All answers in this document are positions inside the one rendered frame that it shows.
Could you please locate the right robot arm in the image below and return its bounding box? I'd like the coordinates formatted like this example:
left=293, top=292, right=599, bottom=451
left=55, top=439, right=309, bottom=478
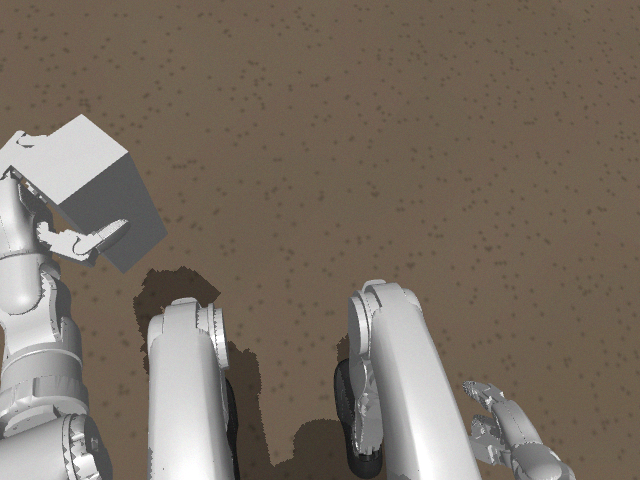
left=510, top=443, right=576, bottom=480

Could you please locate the left robot hand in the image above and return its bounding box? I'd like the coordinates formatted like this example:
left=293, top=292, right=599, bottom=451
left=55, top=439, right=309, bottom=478
left=0, top=130, right=131, bottom=268

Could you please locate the carton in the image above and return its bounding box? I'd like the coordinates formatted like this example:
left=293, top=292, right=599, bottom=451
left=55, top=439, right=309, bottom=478
left=9, top=114, right=168, bottom=274

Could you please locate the left robot arm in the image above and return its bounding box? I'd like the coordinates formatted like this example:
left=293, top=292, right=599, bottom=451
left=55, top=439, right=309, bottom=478
left=0, top=252, right=113, bottom=480

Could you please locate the right robot foot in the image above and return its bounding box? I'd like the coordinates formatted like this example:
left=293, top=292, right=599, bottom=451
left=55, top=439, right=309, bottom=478
left=334, top=358, right=383, bottom=479

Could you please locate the right robot hand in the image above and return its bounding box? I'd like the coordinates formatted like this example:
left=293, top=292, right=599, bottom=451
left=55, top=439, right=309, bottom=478
left=462, top=381, right=543, bottom=469

